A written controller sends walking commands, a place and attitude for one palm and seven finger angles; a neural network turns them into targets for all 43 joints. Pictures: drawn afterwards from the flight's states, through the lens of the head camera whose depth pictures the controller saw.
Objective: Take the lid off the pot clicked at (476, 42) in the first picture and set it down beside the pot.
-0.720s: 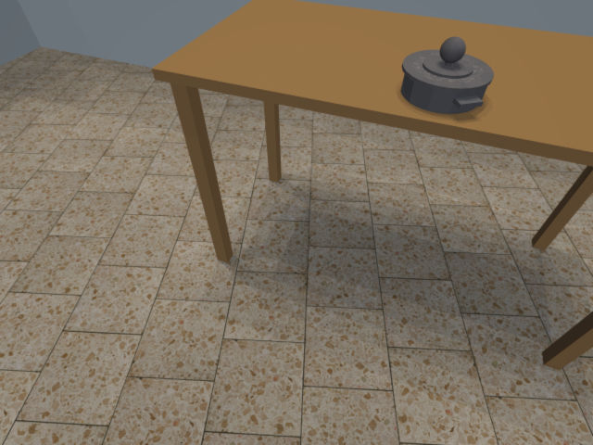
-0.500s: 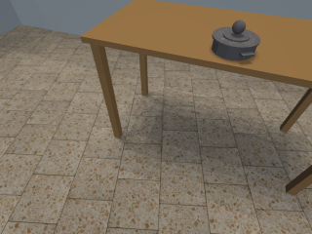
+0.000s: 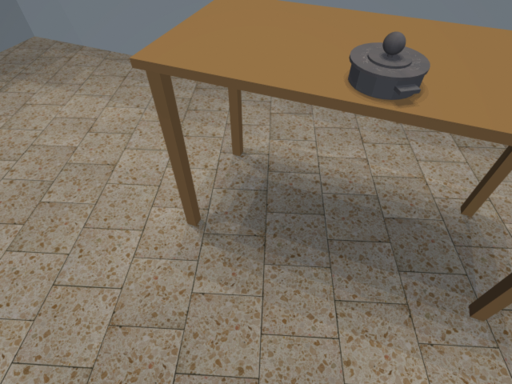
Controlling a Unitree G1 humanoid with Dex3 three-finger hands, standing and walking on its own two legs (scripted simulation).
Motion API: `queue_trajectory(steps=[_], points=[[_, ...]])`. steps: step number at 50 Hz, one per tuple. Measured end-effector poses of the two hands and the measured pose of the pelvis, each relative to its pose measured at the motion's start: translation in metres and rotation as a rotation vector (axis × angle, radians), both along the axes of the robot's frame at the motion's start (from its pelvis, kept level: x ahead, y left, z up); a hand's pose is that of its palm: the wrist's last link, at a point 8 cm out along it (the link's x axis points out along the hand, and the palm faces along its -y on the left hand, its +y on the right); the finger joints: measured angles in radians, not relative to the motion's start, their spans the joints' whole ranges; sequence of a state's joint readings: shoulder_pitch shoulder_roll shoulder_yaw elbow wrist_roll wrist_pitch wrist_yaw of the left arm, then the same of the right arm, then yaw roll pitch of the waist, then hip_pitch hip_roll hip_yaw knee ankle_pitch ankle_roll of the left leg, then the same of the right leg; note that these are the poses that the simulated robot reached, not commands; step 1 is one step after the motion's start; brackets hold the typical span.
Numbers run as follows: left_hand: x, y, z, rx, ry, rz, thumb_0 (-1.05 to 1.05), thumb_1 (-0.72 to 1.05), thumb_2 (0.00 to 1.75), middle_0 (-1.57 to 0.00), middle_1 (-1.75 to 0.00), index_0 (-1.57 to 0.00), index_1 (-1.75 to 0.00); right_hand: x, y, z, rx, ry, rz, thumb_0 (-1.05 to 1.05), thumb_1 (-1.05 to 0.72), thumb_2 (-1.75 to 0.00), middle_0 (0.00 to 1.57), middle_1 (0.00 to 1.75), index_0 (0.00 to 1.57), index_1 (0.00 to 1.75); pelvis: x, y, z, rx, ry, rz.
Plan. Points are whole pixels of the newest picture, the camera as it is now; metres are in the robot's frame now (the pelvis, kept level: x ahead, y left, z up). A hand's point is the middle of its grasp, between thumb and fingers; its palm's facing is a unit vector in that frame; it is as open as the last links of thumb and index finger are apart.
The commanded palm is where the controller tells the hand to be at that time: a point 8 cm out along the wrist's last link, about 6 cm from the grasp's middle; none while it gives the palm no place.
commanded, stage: turn to face it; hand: left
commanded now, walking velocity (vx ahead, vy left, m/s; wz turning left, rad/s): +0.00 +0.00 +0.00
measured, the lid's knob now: (394, 43) +0.83 -0.28 +0.16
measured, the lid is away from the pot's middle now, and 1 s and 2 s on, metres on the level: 0.00 0.00 0.00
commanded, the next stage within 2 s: take the last steps up to it in 0.76 s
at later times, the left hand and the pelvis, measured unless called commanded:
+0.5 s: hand out of the picture +0.06 +0.19 -0.18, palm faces -0.14 -0.95 -0.26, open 7.4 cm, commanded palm none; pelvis -0.02 -0.01 -0.02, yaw -7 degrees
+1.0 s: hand out of the picture +0.06 +0.23 -0.18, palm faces -0.25 -0.94 -0.22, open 7.4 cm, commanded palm none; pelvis -0.04 +0.04 +0.00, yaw -18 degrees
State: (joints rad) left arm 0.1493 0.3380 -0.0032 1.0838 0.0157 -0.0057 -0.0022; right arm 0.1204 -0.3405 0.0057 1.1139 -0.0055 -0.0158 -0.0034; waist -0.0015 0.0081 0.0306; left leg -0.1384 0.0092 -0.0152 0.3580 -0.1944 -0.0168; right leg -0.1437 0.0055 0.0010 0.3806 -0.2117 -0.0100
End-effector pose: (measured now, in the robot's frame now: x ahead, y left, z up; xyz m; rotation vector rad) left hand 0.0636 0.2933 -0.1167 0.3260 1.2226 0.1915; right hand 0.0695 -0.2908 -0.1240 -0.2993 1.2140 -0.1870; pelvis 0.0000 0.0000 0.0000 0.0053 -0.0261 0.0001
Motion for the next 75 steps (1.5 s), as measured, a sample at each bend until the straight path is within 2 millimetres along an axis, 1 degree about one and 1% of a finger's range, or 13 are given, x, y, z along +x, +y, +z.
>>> queue_trajectory(steps=[8,13,21,29,37,43,49,55,60,63,65,68,75], points=[[0.004,-0.001,0.000,-0.001,0.000,-0.011,0.01,0.90,0.90,-0.20,-0.30,-0.21,-0.30,0.002,0.000,0.000,-0.002,-0.015,-0.013,0.01,-0.90,-0.90,0.20,0.30,0.20,0.30,0.001,0.000,-0.001,-0.001,0.000,-0.021],[0.005,-0.008,-0.007,-0.009,0.022,-0.028,0.01,0.90,0.90,-0.20,-0.30,-0.20,-0.30,-0.006,0.005,-0.003,0.005,-0.035,-0.059,0.01,-0.90,-0.90,0.20,0.30,0.20,0.30,-0.002,0.000,-0.004,0.000,0.004,-0.061],[0.001,-0.036,-0.024,-0.069,0.053,-0.085,0.01,0.91,0.90,-0.20,-0.30,-0.20,-0.30,-0.050,0.027,-0.022,0.068,0.002,-0.153,0.01,-0.90,-0.90,0.20,0.30,0.20,0.30,-0.012,-0.001,-0.013,0.016,0.004,-0.118],[-0.012,-0.060,-0.027,-0.094,0.040,-0.095,0.01,0.91,0.90,-0.20,-0.30,-0.21,-0.30,-0.091,0.033,-0.038,0.109,0.078,-0.218,0.01,-0.90,-0.90,0.20,0.30,0.20,0.30,-0.025,-0.003,-0.018,0.010,0.014,-0.137],[-0.025,-0.041,-0.029,-0.109,0.080,-0.109,0.01,0.90,0.90,-0.21,-0.30,-0.21,-0.30,-0.100,0.051,-0.019,0.079,0.010,-0.267,0.01,-0.90,-0.90,0.20,0.30,0.20,0.30,-0.036,0.019,-0.011,0.014,0.041,-0.193],[-0.013,-0.018,-0.037,-0.120,0.069,-0.141,0.01,0.91,0.90,-0.20,-0.30,-0.20,-0.30,-0.121,0.078,-0.010,0.058,-0.014,-0.307,0.01,-0.90,-0.90,0.20,0.30,0.20,0.30,-0.041,0.037,-0.011,0.001,0.032,-0.236],[0.002,-0.016,-0.028,-0.123,0.060,-0.201,0.01,0.91,0.90,-0.20,-0.30,-0.20,-0.30,-0.145,0.095,-0.008,0.085,-0.002,-0.363,0.01,-0.90,-0.90,0.20,0.30,0.20,0.30,-0.039,0.038,-0.005,-0.002,0.030,-0.301],[0.029,-0.046,-0.021,-0.124,0.082,-0.305,0.01,0.91,0.90,-0.20,-0.30,-0.20,-0.30,-0.186,0.096,-0.016,0.120,0.044,-0.470,0.01,-0.90,-0.90,0.20,0.30,0.20,0.30,-0.034,0.022,-0.005,0.010,0.039,-0.356],[0.068,-0.096,-0.019,-0.131,0.024,-0.382,0.01,0.91,0.90,-0.20,-0.30,-0.20,-0.30,-0.232,0.083,-0.029,0.157,0.175,-0.550,0.01,-0.90,-0.90,0.20,0.30,0.20,0.30,-0.026,-0.009,-0.011,0.017,0.047,-0.375],[0.082,-0.125,-0.021,-0.138,-0.042,-0.381,0.01,0.91,0.90,-0.20,-0.30,-0.20,-0.30,-0.247,0.067,-0.036,0.177,0.265,-0.559,0.01,-0.90,-0.90,0.20,0.30,0.20,0.30,-0.020,-0.029,-0.018,0.000,0.041,-0.363],[0.080,-0.137,-0.019,-0.148,-0.061,-0.351,0.01,0.91,0.90,-0.20,-0.30,-0.20,-0.30,-0.242,0.053,-0.032,0.180,0.290,-0.547,0.01,-0.90,-0.90,0.20,0.30,0.20,0.30,-0.013,-0.041,-0.014,0.001,0.036,-0.356],[0.067,-0.148,-0.021,-0.146,-0.016,-0.311,0.00,0.91,0.90,-0.20,-0.30,-0.20,-0.30,-0.212,0.026,-0.025,0.161,0.241,-0.533,0.01,-0.91,-0.90,0.20,0.30,0.20,0.30,0.001,-0.057,-0.008,0.008,0.032,-0.360],[0.032,-0.159,-0.032,-0.144,0.186,-0.260,0.01,0.92,0.90,-0.20,-0.30,-0.20,-0.30,-0.099,-0.024,-0.018,0.127,0.035,-0.487,0.01,-0.91,-0.90,0.19,0.30,0.20,0.30,0.043,-0.082,-0.006,-0.015,0.038,-0.367]])
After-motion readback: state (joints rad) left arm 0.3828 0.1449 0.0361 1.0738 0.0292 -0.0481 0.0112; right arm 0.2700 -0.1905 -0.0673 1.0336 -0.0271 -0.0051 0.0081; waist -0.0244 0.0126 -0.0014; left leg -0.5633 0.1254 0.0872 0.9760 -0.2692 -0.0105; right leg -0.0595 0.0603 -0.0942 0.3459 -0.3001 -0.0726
